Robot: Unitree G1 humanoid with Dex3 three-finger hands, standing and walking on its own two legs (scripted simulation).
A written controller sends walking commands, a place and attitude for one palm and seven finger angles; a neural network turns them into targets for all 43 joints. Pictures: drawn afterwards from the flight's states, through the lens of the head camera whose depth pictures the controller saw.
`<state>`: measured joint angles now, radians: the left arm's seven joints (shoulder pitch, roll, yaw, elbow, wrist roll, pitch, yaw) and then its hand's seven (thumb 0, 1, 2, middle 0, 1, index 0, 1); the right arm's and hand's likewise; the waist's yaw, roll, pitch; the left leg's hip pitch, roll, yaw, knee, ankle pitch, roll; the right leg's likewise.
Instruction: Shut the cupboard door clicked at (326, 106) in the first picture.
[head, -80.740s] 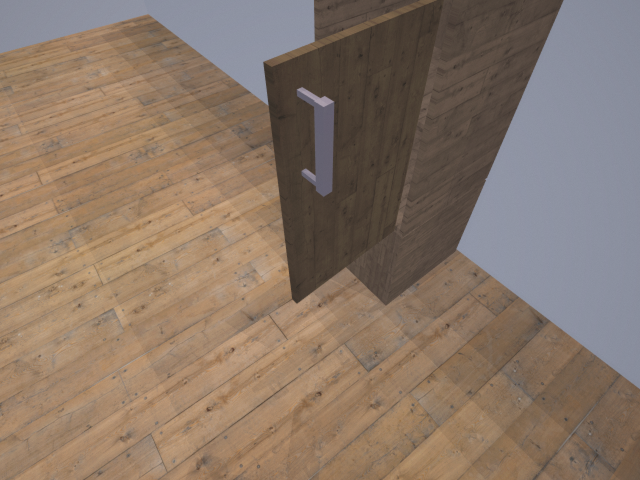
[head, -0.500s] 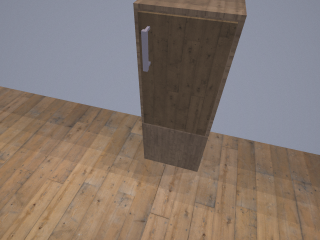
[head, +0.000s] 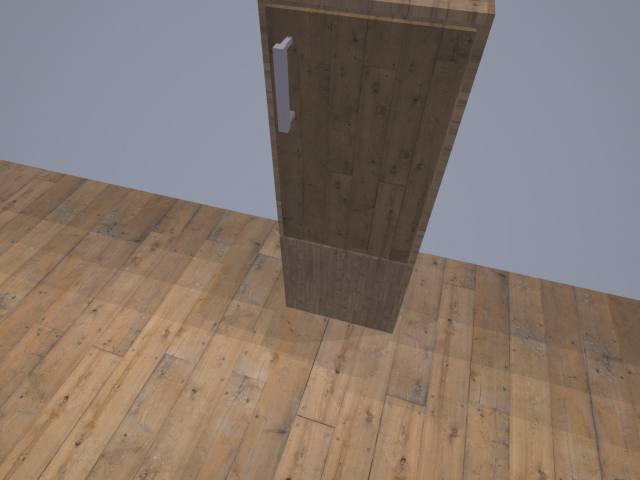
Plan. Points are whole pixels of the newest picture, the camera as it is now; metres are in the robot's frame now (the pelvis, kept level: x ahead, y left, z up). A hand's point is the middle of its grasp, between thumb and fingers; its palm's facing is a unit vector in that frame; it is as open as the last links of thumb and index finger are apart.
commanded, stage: look to check the result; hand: left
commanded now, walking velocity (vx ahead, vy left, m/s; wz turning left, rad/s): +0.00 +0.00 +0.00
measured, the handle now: (286, 86) +0.76 +0.11 +0.12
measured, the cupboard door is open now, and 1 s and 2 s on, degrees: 0 0 0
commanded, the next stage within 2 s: stand and wait in 0.28 s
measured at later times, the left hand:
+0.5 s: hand out of the picture -0.02 +0.13 -0.18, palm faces +0.07 -0.99 -0.15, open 7.4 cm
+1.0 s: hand out of the picture -0.02 +0.15 -0.18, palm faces +0.06 -0.99 -0.16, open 7.4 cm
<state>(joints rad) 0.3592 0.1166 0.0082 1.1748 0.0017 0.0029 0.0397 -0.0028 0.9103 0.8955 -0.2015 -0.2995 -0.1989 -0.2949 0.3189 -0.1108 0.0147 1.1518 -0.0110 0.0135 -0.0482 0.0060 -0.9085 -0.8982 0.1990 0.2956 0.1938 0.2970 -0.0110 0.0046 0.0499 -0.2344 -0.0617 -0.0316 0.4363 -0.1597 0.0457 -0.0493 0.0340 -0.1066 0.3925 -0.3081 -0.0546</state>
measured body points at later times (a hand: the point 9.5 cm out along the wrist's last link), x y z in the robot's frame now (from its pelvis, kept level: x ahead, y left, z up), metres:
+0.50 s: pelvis +0.02 -0.01 +0.00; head +0.02 -0.01 +0.45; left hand -0.03 +0.19 -0.17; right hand +0.00 -0.22 -0.16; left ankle +0.05 +0.09 -0.74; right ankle -0.05 -0.08 -0.74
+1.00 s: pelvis +0.03 -0.01 +0.00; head +0.04 +0.00 +0.45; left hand -0.02 +0.20 -0.16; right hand +0.01 -0.21 -0.16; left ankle +0.05 +0.09 -0.74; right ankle -0.05 -0.08 -0.74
